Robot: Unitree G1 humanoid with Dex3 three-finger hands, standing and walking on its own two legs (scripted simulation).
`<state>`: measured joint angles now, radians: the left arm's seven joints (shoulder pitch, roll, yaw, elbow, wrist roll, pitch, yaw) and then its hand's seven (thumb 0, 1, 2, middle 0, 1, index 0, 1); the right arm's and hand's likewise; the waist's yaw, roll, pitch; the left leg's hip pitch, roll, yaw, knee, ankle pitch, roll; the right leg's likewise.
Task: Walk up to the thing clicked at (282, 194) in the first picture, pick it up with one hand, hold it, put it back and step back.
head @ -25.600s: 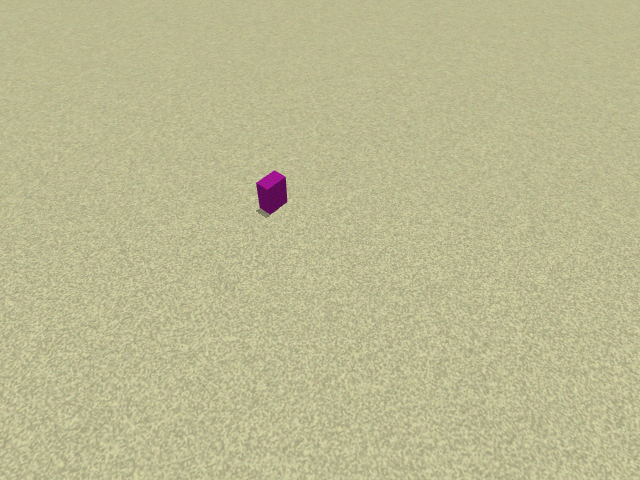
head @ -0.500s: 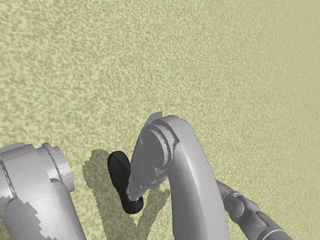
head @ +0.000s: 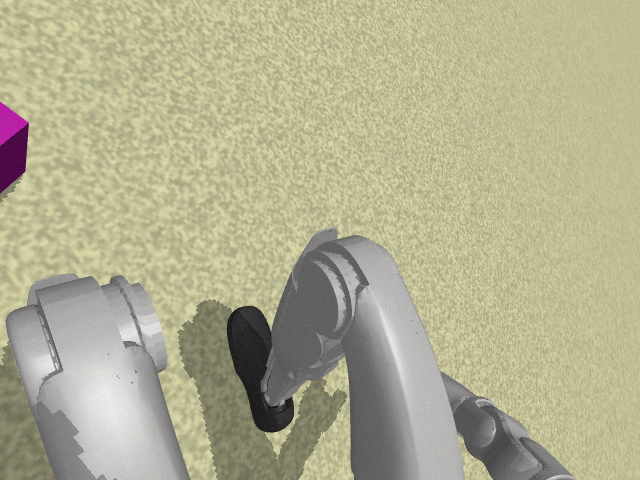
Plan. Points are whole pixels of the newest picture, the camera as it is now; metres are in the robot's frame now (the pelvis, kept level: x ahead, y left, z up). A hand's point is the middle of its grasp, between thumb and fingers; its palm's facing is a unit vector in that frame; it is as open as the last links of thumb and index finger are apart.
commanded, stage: withdraw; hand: left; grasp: from the side
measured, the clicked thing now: out of the picture +0.48 +0.26 -0.22
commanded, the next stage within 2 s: rise in 0.06 s
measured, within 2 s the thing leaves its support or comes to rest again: neither
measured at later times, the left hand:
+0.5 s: hand out of the picture +0.35 +0.42 -0.02, palm faces +0.39 -0.83 -0.40, open 17.5 cm
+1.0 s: hand out of the picture +0.27 +0.30 +0.18, palm faces +0.33 -0.85 -0.42, open 17.6 cm
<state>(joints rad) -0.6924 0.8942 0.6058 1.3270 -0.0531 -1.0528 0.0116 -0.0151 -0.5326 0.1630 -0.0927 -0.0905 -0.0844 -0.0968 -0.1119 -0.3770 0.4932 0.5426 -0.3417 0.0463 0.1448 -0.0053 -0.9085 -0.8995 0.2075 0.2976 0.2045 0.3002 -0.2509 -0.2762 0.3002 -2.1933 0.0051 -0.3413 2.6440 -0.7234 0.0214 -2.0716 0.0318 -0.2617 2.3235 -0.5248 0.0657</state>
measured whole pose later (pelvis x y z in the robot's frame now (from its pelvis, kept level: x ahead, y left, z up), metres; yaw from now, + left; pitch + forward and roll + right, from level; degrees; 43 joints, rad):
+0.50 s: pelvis +0.01 -0.01 +0.07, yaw +7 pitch +29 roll -11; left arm -0.51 0.74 0.47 0.93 0.10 -0.39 -0.06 -0.02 -0.56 0.08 -0.07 -0.06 -0.06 -0.06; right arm 0.08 -0.27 0.12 0.59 -0.05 0.14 0.08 0.00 -0.91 -0.90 0.21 0.30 0.20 0.30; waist -0.12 -0.05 -0.07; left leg -2.18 0.01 -0.12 2.35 -0.69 0.05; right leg -2.12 -0.02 -0.09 2.19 -0.58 0.03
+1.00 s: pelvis +0.06 -0.02 +0.28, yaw +13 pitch +27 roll -3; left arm -0.01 0.38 0.20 0.43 0.02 0.05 0.10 -0.01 -0.58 0.03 -0.06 -0.04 -0.05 -0.04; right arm 0.12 -0.25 0.00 0.51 0.05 0.06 -0.09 0.00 -0.90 -0.90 0.20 0.30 0.20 0.30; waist -0.06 0.00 -0.17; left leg -1.44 0.03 -0.05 1.62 -0.64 -0.01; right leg -1.45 -0.02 -0.05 1.55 -0.57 0.00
